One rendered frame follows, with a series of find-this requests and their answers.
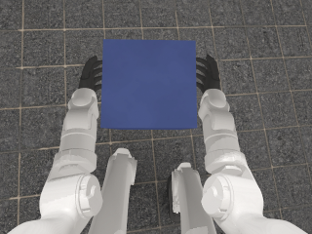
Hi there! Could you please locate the left robot hand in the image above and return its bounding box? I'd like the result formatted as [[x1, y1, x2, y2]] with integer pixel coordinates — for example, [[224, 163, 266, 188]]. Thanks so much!
[[78, 56, 102, 92]]

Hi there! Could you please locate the right robot upper arm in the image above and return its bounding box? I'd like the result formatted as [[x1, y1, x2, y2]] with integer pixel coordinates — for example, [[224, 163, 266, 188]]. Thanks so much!
[[201, 173, 308, 234]]

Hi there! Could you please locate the left robot upper arm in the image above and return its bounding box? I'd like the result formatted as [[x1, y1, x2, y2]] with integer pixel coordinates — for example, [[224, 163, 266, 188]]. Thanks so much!
[[7, 173, 103, 234]]

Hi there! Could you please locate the right robot hand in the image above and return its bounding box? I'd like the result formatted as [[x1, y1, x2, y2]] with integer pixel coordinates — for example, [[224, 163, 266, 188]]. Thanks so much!
[[196, 55, 220, 95]]

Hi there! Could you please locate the right robot shin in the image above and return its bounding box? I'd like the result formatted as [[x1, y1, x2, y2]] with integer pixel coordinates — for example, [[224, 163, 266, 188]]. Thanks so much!
[[172, 162, 200, 213]]

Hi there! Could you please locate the robot left forearm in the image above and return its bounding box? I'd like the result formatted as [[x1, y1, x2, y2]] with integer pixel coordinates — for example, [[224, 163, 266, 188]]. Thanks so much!
[[39, 88, 99, 213]]

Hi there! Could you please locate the carton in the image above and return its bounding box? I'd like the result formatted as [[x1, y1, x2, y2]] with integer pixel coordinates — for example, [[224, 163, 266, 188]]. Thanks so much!
[[100, 39, 197, 130]]

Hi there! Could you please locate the left robot thigh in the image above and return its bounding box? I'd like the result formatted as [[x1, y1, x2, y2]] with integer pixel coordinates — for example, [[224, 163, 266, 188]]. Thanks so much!
[[88, 153, 137, 234]]

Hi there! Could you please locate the robot right forearm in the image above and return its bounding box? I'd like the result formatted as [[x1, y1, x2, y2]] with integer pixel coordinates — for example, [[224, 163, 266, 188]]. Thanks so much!
[[198, 89, 264, 203]]

